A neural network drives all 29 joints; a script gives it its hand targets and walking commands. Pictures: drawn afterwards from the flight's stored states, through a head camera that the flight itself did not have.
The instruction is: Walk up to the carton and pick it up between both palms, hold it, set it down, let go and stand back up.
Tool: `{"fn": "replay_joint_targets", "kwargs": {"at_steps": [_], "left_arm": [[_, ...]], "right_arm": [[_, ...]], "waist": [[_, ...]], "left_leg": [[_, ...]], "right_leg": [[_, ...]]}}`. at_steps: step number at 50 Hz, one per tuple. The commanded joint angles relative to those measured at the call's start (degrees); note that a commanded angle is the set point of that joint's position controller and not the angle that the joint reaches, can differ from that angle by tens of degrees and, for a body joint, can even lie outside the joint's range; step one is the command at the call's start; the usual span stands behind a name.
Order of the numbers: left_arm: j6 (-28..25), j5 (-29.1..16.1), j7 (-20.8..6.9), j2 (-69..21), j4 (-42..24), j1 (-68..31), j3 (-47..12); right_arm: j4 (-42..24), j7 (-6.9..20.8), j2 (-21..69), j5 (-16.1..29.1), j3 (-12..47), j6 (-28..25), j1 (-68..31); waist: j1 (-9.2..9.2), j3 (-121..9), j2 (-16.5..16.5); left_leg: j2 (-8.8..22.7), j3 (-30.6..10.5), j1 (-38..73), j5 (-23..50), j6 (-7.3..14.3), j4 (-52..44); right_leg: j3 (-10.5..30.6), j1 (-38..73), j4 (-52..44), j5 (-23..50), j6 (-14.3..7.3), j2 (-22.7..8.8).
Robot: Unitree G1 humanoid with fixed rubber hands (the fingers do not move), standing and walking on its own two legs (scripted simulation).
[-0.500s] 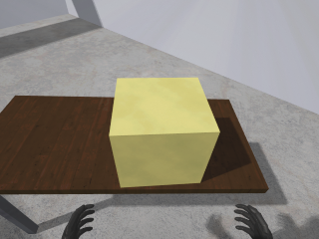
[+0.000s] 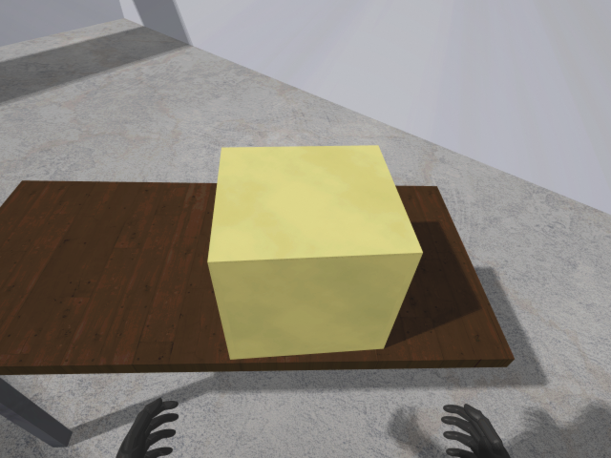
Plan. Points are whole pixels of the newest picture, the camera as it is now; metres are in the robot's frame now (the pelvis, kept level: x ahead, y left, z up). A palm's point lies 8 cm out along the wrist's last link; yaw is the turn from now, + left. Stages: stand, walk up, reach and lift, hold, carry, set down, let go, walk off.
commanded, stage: set down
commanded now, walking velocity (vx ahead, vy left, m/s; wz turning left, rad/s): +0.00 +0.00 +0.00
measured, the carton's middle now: (305, 251) +0.48 +0.01 -0.03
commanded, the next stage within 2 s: let go in 0.38 s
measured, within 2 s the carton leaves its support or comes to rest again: neither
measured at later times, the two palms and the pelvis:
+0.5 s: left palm out of the picture +0.12 +0.22 -0.08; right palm out of the picture +0.13 -0.24 -0.08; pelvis -0.02 -0.01 +0.00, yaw +0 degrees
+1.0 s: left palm out of the picture +0.13 +0.25 -0.08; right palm out of the picture +0.11 -0.27 -0.09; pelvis -0.02 -0.02 -0.01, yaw +1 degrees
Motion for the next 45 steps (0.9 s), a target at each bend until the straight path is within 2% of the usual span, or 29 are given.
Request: {"fn": "replay_joint_targets", "kwargs": {"at_steps": [1,5,6,7,9,11,12,13,16,18,19,20,21,23,25,26,28,29,30,32,35,36,37,38,41,42,43,44,45], "left_arm": [[1.26,0.6,-1.1,4.53,-3.7,-1.31,2.31],[2.97,0.51,-1.15,4.63,-6.19,-4.11,2.28],[4.39,0.66,-1.75,5.11,-3.37,-4.33,2.04],[3.14,-0.13,-1.16,6.28,-8.24,-4.34,2.53],[4.64,0.7,-1.18,6.02,-6.07,-4.94,2.97],[3.96,0.05,-0.5,5.44,-9.79,-4.57,2.76],[4.49,0.57,-0.2,4.86,-10.24,-3.87,2.54],[5.31,1.14,-0.61,5.1,-7.66,-4.04,2.32],[6.56,0.25,-1.85,5.26,-5.53,-3.98,2.14],[7.55,0.7,-1.82,6.23,-6.77,-4.99,2.6],[8.81,0.65,-2.4,6.31,-3.41,-7.09,2.42],[9.74,1.41,-2.61,6.14,-1.14,-6.21,2.82],[9.45,0.72,-2.44,7.16,-5.11,-7.74,2.74],[9.47,0.69,-2.4,7.72,-6.13,-8.43,3.12],[8.27,-0.22,-1.43,8.24,-10.53,-8.83,2.64],[8.6,0.17,-1.37,7.87,-8.57,-8.27,2.6],[8.67,-0.33,-1.53,7.08,-7.86,-7.25,1.95],[9.26,0.92,-2.07,7.58,-5.69,-5.8,2.87],[9.38,0.08,-2.28,7.96,-5.97,-5.93,2.17],[10.63,1.44,-2.47,7.97,-5.41,-6.19,3.16],[11.06,0.25,-3.07,7.65,-5.11,-7.88,2.49],[10.61,0.21,-2.86,8.57,-7.01,-8.48,2.18],[11.06,0.36,-2.92,7.59,-4.91,-9.36,2.09],[10.29,-0.15,-2.59,8.62,-8.22,-9.79,2.54],[10.47,0.9,-2.61,8.09,-6.25,-8.86,3.23],[10.57,1.15,-2.66,7.78,-6.27,-8.12,3.14],[10.7,1.08,-2.74,7.7,-4.95,-7.74,2.54],[7.01,3.4,-1.78,19.89,0.7,-5.93,7.07],[5.53,2.39,-1.94,20.94,1.1,-6.08,7.28]], "right_arm": [[-5.12,-1.35,-7.4,-1.71,-1.98,0.0,-1.95],[-5.39,-1.53,-6.33,-2.58,-3.26,1.43,-3.0],[-3.89,-2.02,-5.4,-3.54,-2.98,2.84,-3.25],[-8.1,-2.01,-5.24,-3.16,-3.41,2.15,-2.7],[-7.84,-2.18,-6.26,-3.79,-3.83,2.94,-4.05],[-11.09,-1.89,-5.64,-2.95,-2.94,2.85,-3.9],[-11.04,-1.44,-6.75,-2.77,-3.82,3.27,-3.42],[-8.23,-1.6,-6.21,-3.34,-3.54,3.76,-3.56],[-9.73,-2.62,-4.69,-5.01,-3.3,5.07,-2.8],[-9.06,-2.72,-4.22,-5.53,-4.06,6.31,-2.93],[-6.4,-2.97,-4.1,-6.04,-4.38,7.13,-4.14],[-4.83,-3.06,-4.2,-6.87,-4.21,8.19,-4.29],[-8.56,-3.22,-3.71,-7.1,-4.1,8.18,-4.33],[-10.37,-3.76,-3.57,-7.85,-4.41,8.1,-4.33],[-11.75,-3.4,-3.02,-6.47,-4.57,7.03,-4.95],[-11.16,-3.24,-3.17,-6.53,-4.23,7.29,-5.19],[-11.74,-3.22,-3.66,-5.99,-4.37,7.51,-3.83],[-10.12,-3.43,-3.52,-6.54,-4.02,7.77,-3.63],[-11.57,-3.58,-3.94,-6.73,-4.97,7.42,-3.71],[-9.26,-3.65,-3.31,-6.59,-4.58,8.04,-4.82],[-9.27,-4.06,-2.6,-7.39,-4.23,8.67,-5.28],[-9.47,-4.11,-1.82,-7.81,-4.13,8.55,-4.56],[-8.69,-3.99,-2.69,-7.79,-4.43,8.51,-5.46],[-11.33,-4.09,-1.75,-7.35,-4.04,8.14,-5.09],[-10.11,-3.81,-2.33,-7.32,-3.6,7.79,-4.95],[-9.38,-3.87,-2.6,-7.26,-3.3,7.74,-4.85],[-9.13,-3.71,-2.57,-7.88,-3.68,7.49,-4.25],[-5.94,-5.46,-16.91,-8.56,-5.94,12.22,-0.25],[-6.54,-6.08,-15.78,-7.77,-5.83,13.97,0.61]], "waist": [[-0.8,-1.57,-0.4],[-0.15,-0.48,0.73],[-1.09,2.27,0.09],[-0.65,-0.64,1.0],[-0.07,-1.04,0.29],[0.4,-2.0,1.16],[0.2,-2.74,3.26],[-0.48,-1.92,2.9],[-0.87,0.27,-1.06],[-0.73,0.7,0.13],[-1.74,2.27,0.37],[-1.27,2.31,-0.45],[-1.24,1.99,-0.74],[-1.03,0.9,-0.96],[-0.68,-2.32,0.83],[-0.45,-3.0,0.56],[-1.63,-3.43,-0.08],[-0.77,-1.82,0.5],[-1.22,-3.77,-0.78],[-0.67,-0.18,0.96],[-1.19,-0.42,-1.0],[-1.24,-1.31,-0.49],[-1.37,-0.84,-1.73],[-0.78,-2.42,-0.49],[-0.99,-2.85,0.3],[-0.99,-3.24,-0.87],[-0.74,-2.78,0.0],[0.1,-7.7,0.08],[-1.33,-7.83,-0.56]], "left_leg": [[-3.45,1.41,-2.28,24.79,-2.3,-1.81],[-2.94,1.51,-3.69,21.02,-2.38,-2.44],[-3.15,2.11,-4.45,17.69,-1.99,-3.1],[-3.02,2.12,-4.75,20.21,-2.17,-2.46],[-3.32,2.24,-4.82,19.22,-2.09,-2.81],[-2.78,1.66,-4.84,21.76,-2.27,-2.7],[-2.43,1.22,-4.99,22.95,-2.38,-2.67],[-2.98,1.36,-4.77,21.75,-2.57,-2.25],[-2.63,2.14,-5.69,17.01,-1.63,-3.29],[-2.79,2.02,-6.07,15.03,-1.71,-3.58],[-3.08,2.11,-7.26,11.21,-1.31,-3.8],[-3.08,2.44,-7.14,9.98,-1.29,-4.45],[-2.67,2.22,-8.36,9.9,-0.62,-4.49],[-2.99,2.65,-9.76,9.5,-0.61,-3.86],[-2.88,2.36,-8.14,13.17,-1.31,-3.06],[-2.89,1.97,-7.18,13.31,-1.34,-2.96],[-2.46,1.57,-7.99,14.76,-0.87,-2.4],[-2.82,2.06,-7.33,13.12,-0.91,-2.65],[-2.81,2.24,-7.86,13.19,-0.71,-2.76],[-3.08,2.72,-8.7,10.84,-0.87,-3.55],[-2.87,2.42,-8.89,8.92,-0.59,-3.19],[-3.34,2.35,-7.98,9.09,-0.41,-2.72],[-3.0,2.02,-7.68,9.74,-0.21,-2.75],[-3.06,2.39,-8.21,10.65,-0.33,-2.67],[-3.18,1.72,-7.64,13.2,-0.33,-2.21],[-3.63,2.37,-7.33,13.73,-0.41,-2.1],[-3.18,1.66,-7.32,13.11,-0.36,-2.15],[2.77,-3.68,-12.54,18.92,0.05,1.9],[2.88,-3.95,-11.81,14.6,0.58,0.88]], "right_leg": [[-0.69,1.79,-2.25,16.65,-3.1,1.36],[-1.58,1.06,-1.84,9.75,-3.42,2.23],[-0.79,0.36,-3.03,7.62,-3.18,1.42],[-1.28,2.26,-2.03,9.15,-3.38,1.85],[-1.0,1.34,-2.09,8.35,-3.19,1.91],[-1.56,1.78,-1.37,9.29,-3.42,2.35],[-1.5,2.41,-0.76,10.76,-3.66,2.25],[-1.47,2.15,-1.17,9.49,-3.61,2.11],[-1.06,0.9,-2.32,6.67,-3.28,1.77],[-1.2,0.87,-1.91,5.28,-3.21,1.5],[-0.74,-0.18,-2.21,2.48,-3.2,1.28],[-0.82,-0.44,-2.43,0.93,-3.07,1.37],[-0.68,-0.05,-2.06,1.71,-2.97,0.97],[-0.67,1.58,-0.85,2.7,-2.48,1.27],[-0.81,1.55,-0.22,4.73,-2.93,1.28],[-0.87,0.91,-0.33,4.63,-2.72,1.28],[-0.73,1.55,0.25,7.46,-2.73,1.2],[-0.65,0.94,-0.55,5.17,-2.56,0.85],[-0.61,1.26,-0.69,5.75,-2.58,1.1],[-0.59,0.57,-0.92,2.97,-2.5,1.1],[-0.69,0.55,-0.68,2.23,-2.39,0.92],[-0.56,0.36,-0.55,2.46,-2.19,0.47],[-0.89,-0.66,-0.64,2.93,-2.09,0.74],[-0.74,0.4,-0.14,4.03,-2.02,0.69],[-0.87,0.54,-0.02,5.99,-1.8,0.98],[-0.86,0.64,0.03,6.77,-1.55,0.75],[-1.24,0.47,0.35,5.7,-1.87,1.1],[4.29,-0.68,6.64,12.76,-2.2,-4.84],[3.65,0.1,6.1,11.2,-1.58,-4.97]]}}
